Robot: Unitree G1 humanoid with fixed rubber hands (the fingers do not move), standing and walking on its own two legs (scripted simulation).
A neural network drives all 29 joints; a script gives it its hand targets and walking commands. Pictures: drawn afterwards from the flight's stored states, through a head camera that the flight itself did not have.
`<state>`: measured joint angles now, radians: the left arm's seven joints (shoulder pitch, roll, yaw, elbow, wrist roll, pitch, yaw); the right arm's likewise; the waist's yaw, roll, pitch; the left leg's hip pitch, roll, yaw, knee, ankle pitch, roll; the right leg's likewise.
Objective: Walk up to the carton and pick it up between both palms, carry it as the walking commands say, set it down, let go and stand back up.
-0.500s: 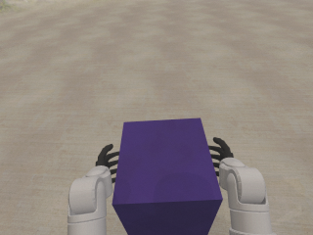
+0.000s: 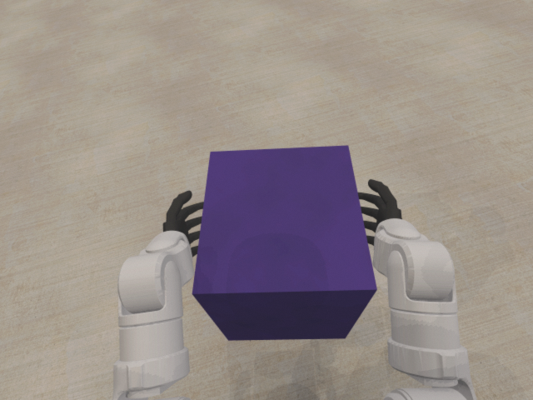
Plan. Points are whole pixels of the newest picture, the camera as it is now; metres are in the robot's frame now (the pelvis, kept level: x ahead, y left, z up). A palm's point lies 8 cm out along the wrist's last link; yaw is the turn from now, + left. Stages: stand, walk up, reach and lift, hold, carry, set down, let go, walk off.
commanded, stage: carry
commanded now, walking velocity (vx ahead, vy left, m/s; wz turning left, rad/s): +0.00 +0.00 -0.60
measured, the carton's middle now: (282, 252) +0.33 -0.01 +0.02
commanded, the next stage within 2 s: none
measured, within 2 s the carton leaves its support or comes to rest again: neither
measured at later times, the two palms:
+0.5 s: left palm (249, 238) +0.30 +0.03 +0.11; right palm (497, 274) +0.23 -0.25 +0.11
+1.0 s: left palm (336, 255) +0.28 -0.08 +0.09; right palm out of the picture +0.14 -0.33 +0.10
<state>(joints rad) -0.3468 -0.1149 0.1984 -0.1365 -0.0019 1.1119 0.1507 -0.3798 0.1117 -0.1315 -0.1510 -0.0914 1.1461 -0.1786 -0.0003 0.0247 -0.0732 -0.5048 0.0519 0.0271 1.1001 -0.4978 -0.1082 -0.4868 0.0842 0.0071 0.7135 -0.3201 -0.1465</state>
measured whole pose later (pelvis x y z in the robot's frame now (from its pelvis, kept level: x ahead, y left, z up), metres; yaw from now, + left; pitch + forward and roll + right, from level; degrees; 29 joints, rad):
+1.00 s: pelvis -0.08 -0.05 +0.00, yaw -30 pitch +5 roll -1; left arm -0.41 -0.10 0.20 -0.17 0.00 1.11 0.16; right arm -0.42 0.13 -0.17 -0.17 -0.09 1.10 -0.17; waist 0.00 0.00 0.00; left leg -0.39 0.01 0.06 0.72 -0.41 0.00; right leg -0.54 0.11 0.06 0.71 -0.30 -0.04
